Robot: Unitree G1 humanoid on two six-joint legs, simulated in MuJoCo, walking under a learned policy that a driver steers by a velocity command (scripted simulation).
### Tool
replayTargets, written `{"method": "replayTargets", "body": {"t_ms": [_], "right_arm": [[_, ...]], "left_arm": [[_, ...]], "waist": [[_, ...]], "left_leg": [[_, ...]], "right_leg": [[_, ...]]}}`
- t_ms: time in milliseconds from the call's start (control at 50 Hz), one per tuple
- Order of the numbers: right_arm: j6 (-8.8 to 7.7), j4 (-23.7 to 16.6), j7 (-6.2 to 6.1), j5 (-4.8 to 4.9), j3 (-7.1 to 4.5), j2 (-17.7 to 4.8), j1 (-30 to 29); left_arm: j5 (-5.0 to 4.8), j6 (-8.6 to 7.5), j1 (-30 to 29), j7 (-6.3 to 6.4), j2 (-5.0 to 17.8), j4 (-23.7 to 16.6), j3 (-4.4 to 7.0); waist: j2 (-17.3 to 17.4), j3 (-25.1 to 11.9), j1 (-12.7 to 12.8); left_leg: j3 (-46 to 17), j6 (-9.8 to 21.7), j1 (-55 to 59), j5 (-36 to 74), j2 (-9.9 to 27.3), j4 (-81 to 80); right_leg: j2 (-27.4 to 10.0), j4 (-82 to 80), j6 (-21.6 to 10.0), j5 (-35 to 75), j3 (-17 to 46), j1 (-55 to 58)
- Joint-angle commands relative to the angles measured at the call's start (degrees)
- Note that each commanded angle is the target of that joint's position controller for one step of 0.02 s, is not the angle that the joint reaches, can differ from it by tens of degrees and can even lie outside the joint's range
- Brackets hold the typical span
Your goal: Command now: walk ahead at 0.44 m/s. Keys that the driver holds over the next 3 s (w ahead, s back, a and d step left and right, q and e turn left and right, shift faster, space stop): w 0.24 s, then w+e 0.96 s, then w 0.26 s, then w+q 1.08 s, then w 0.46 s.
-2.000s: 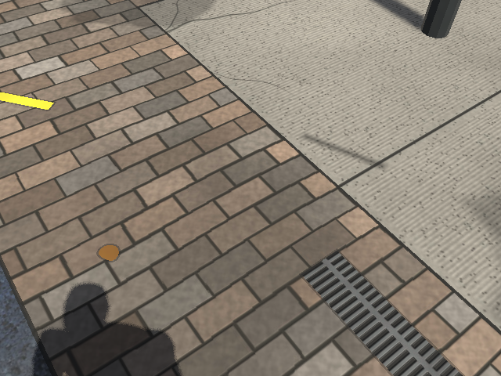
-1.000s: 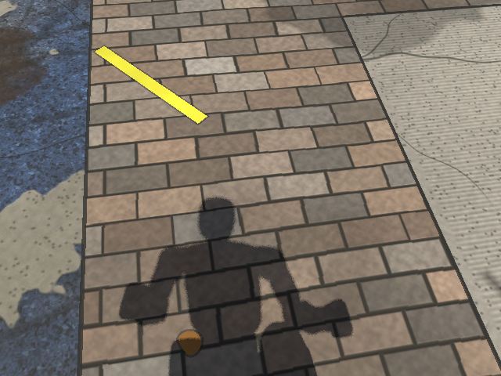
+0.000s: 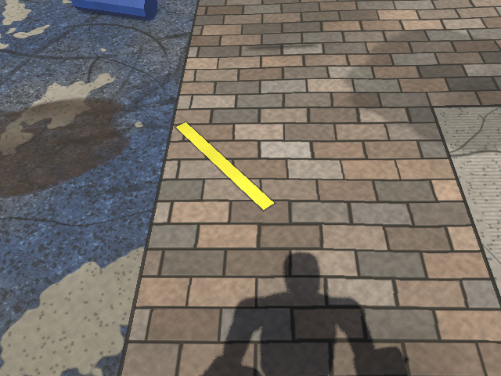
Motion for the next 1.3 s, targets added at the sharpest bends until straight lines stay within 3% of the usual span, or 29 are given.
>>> {"method": "replayTargets", "body": {"t_ms": [20,80,180,220,260,280,300,320,340,360,380,400,440,500,620,720,780,820,840,860,880,900,920,940,980,1040,1140,1240,1300], "right_arm": [[-0.97,-5.56,0.54,-0.52,-0.3,-2.18,-6.04],[-1.28,-7.41,1.13,-0.1,0.73,-0.31,-11.88],[-1.55,-9.78,2.46,0.51,0.59,-2.13,-17.35],[-1.68,-9.73,2.7,0.35,0.01,-3.78,-15.94],[-1.5,-7.1,2.06,0.05,-1.78,-6.94,-5.79],[-1.27,-4.76,1.31,-0.08,-2.95,-9.42,4.24],[-1.04,-3.89,0.79,-1.82,-4.16,-15.69,10.83],[-0.98,-3.4,1.11,-1.56,-3.17,-12.13,11.93],[-1.19,-3.45,1.15,-1.07,-1.99,-8.63,7.64],[-1.27,-3.58,1.07,-0.77,-1.38,-6.84,3.54],[-1.54,-3.31,1.23,-0.97,-0.85,-5.1,0.03],[-2.15,-3.16,1.35,-1.37,-0.55,-3.72,-2.45],[-3.15,-2.14,1.47,-1.7,-0.75,-3.1,-4.33],[-3.92,-0.19,1.15,-2.04,-1.31,-4.37,-4.02],[-2.92,2.1,-0.32,-1.74,-1.83,-6.81,-1.22],[-0.63,4.46,-0.63,-0.6,-2.57,-8.61,3.74],[0.75,4.22,-1.0,-0.04,-3.09,-10.57,2.51],[1.63,3.64,-1.4,0.32,-3.35,-11.93,1.06],[1.57,3.21,-1.58,0.52,-2.87,-11.23,0.22],[0.75,1.29,-1.41,-1.47,-1.07,-5.23,2.86],[-1.65,-1.29,-0.6,-1.29,0.55,-1.94,4.37],[-3.48,-2.47,0.28,0.86,-0.7,-7.36,-2.93],[-4.39,-3.59,0.59,1.79,-0.57,-7.49,-5.5],[-4.65,-2.84,0.14,0.62,-0.51,-6.84,-5.32],[-3.45,-2.02,-0.01,-1.02,-1.29,-7.81,-3.61],[-1.85,-2.65,-0.1,-1.91,-0.89,-5.67,-3.89],[-2.01,-5.63,0.35,-1.49,0.42,-3.12,-14.78],[-3.19,-6.75,1.65,-0.52,-0.33,-5.86,-17.4],[-3.94,-5.17,1.74,-0.88,-1.35,-7.35,-11.02]], "left_arm": [[-0.2,-0.37,-0.71,0.79,8.9,-3.03,1.71],[-0.47,0.06,0.84,1.39,10.24,-2.4,1.92],[-1.44,0.63,3.58,1.52,11.06,-0.7,2.34],[-1.43,1.05,3.08,1.62,11.86,-0.57,2.75],[-1.16,1.71,2.33,1.72,12.14,-0.72,2.82],[-0.5,1.85,2.2,1.82,10.56,-1.45,2.05],[0.28,1.15,8.43,1.53,3.26,-3.23,-0.06],[-1.3,-0.01,9.47,1.21,3.86,-2.22,-0.24],[-3.1,-0.48,3.65,1.06,10.0,-3.55,1.62],[-3.31,-0.57,-0.68,1.15,10.32,-4.92,1.77],[-2.49,-0.24,-2.22,1.39,9.35,-5.06,1.82],[-1.88,0.58,-1.04,1.61,8.63,-4.5,2.22],[-1.9,2.26,1.64,1.66,6.0,-3.3,2.06],[-1.63,3.49,-1.29,2.08,5.28,-4.82,2.32],[-1.03,2.33,-11.03,0.22,3.71,-8.28,1.71],[-1.14,2.17,-19.41,-1.66,2.85,-13.39,0.95],[-1.32,2.42,-18.22,-2.44,4.55,-15.36,1.77],[-1.58,2.82,-8.16,-2.12,8.38,-13.88,3.93],[-1.58,3.08,1.56,-1.22,11.88,-11.53,5.95],[-1.58,3.65,6.35,0.13,17.71,-10.35,7.47],[-1.2,2.58,4.05,-0.3,19.7,-12.69,7.14],[-0.87,1.86,4.16,-0.75,14.18,-12.71,5.6],[-0.86,1.3,2.02,-0.76,11.93,-12.46,4.95],[-1.07,1.1,-2.17,-0.71,10.39,-12.96,4.45],[-0.2,1.06,-6.83,-0.2,7.78,-14.84,3.46],[-0.57,0.76,-6.04,0.76,9.71,-14.72,3.98],[-1.09,1.6,-2.41,2.14,11.03,-13.51,4.38],[-1.38,2.15,0.88,2.48,10.16,-11.79,4.23],[-0.91,2.55,-0.07,2.48,9.32,-11.38,4.01]], "waist": [[-6.09,4.61,0.48],[-6.46,5.31,2.1],[-6.53,7.25,2.17],[-6.91,5.63,0.21],[-7.08,-1.67,-5.84],[-5.76,-8.7,-10.49],[8.1,-19.11,-8.6],[13.97,-24.94,-8.81],[8.28,-13.45,-8.88],[5.4,-6.71,-7.27],[2.62,-2.68,-5.18],[3.82,-1.05,-3.02],[3.89,-0.06,-1.08],[1.92,2.86,-0.72],[-0.37,5.41,-4.03],[-1.12,7.75,-7.25],[1.53,4.42,-4.7],[3.22,-2.37,1.54],[1.51,-7.32,6.85],[-9.97,-12.01,5.44],[-15.38,-20.55,1.49],[-7.63,-18.09,5.27],[-6.22,-10.32,3.97],[-1.28,-5.64,0.8],[-3.07,-2.67,-2.65],[-3.15,-1.53,-3.44],[-6.27,0.73,0.65],[-8.05,0.49,1.56],[-9.94,-0.5,-2.07]], "left_leg": [[-0.33,-1.64,-12.03,6.78,2.31,-7.83],[1.4,-2.49,-6.76,14.56,0.61,-19.7],[0.55,-0.31,-3.95,16.69,-0.69,-27.69],[0.98,1.51,-0.66,13.4,-1.76,-29.08],[3.47,4.22,14.85,11.37,-4.97,-30.28],[0.03,6.29,31.06,11.04,-1.36,-28.6],[-23.52,13.34,53.85,3.68,14.99,-29.37],[-43.04,16.8,55.33,-8.19,20.63,-41.01],[-35.46,13.29,46.7,-12.96,18.52,-43.17],[-26.6,11.23,38.07,-10.17,16.42,-44.37],[-20.26,10.08,30.31,-4.68,13.93,-46.38],[-14.73,9.05,25.3,-0.43,11.65,-48.25],[-8.59,9.18,20.1,4.59,10.21,-51.4],[-2.05,9.61,19.26,10.14,10.11,-53.54],[7.48,8.25,25.05,15.84,9.25,-54.16],[10.51,7.8,36.22,21.99,12.41,-50.19],[12.86,6.11,39.44,44.29,12.84,-41.94],[14.26,4.45,37.53,58.78,11.51,-26.41],[15.3,2.16,29.51,52.45,9.1,-12.7],[14.85,-0.91,9.12,15.04,3.62,7.04],[1.79,-2.86,-8.14,-20.4,-7.74,22.21],[-5.61,-1.57,-14.67,-16.85,-4.16,23.38],[-4.76,-0.22,-16.06,-11.76,-1.75,19.42],[-4.43,-0.17,-13.08,-7.72,0.87,13.66],[-4.47,-1.27,-5.94,-3.55,3.04,7.53],[-2.7,-4.29,-4.05,0.42,2.4,0.39],[-1.53,-5.92,-0.2,17.88,-1.77,-21.96],[-3.62,-3.85,2.49,18.41,-2.89,-30.14],[-1.5,-0.36,9.75,12.96,-3.5,-32.82]], "right_leg": [[-13.49,-11.89,-8.81,13.06,11.72,4.6],[-12.17,-12.4,-8.0,15.13,7.18,1.61],[-15.98,-11.3,-7.15,15.97,7.09,5.39],[-16.95,-7.57,-6.04,24.76,6.6,8.79],[-14.4,6.24,-4.23,42.64,4.44,7.96],[-11.67,19.63,-2.35,37.06,3.38,-0.69],[-3.23,43.19,1.2,8.36,1.25,-21.76],[0.98,53.99,1.67,-17.93,8.94,-30.16],[-2.49,57.66,1.03,-15.07,10.25,-35.54],[-5.57,56.05,0.56,-9.79,8.12,-35.78],[-7.61,52.83,0.85,-5.74,7.47,-33.49],[-9.42,49.91,1.1,-2.62,8.01,-30.06],[-10.13,48.88,1.87,0.1,7.8,-25.87],[-10.15,44.99,2.9,5.66,9.2,-30.34],[-8.89,26.59,3.11,20.12,5.15,-33.14],[-8.1,18.51,1.02,15.08,0.89,-37.71],[-4.12,17.09,-1.7,6.98,-3.62,-31.26],[0.79,16.35,-4.72,3.23,-6.13,-16.83],[2.12,11.93,-7.21,7.07,-4.16,-1.16],[-10.27,11.27,-12.61,6.78,16.65,17.48],[-21.57,1.24,-23.45,-1.57,49.67,29.31],[-20.66,-2.53,-20.04,-2.21,45.71,28.49],[-18.56,-2.58,-17.58,0.99,36.58,21.0],[-15.58,-2.65,-15.18,6.41,29.81,12.05],[-12.32,-4.8,-13.91,15.39,23.36,1.52],[-10.5,-6.52,-14.39,22.7,18.79,-4.68],[-6.02,-5.44,-10.03,14.82,14.53,-8.76],[-9.84,-0.29,-8.4,8.93,20.97,-2.29],[-10.3,5.89,-6.57,16.57,22.28,0.5]]}}
Next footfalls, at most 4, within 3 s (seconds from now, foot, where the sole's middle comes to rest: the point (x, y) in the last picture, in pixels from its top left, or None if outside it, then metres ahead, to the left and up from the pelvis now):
0.28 left None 0.32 0.16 -0.78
0.84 right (327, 352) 0.58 -0.12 -0.78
1.32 left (299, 246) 0.93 -0.05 -0.78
1.82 right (401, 227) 1.01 -0.38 -0.78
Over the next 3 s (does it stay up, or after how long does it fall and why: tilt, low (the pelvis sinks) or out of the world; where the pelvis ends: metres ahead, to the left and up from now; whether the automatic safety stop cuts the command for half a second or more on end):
stays up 1.56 -0.34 0.00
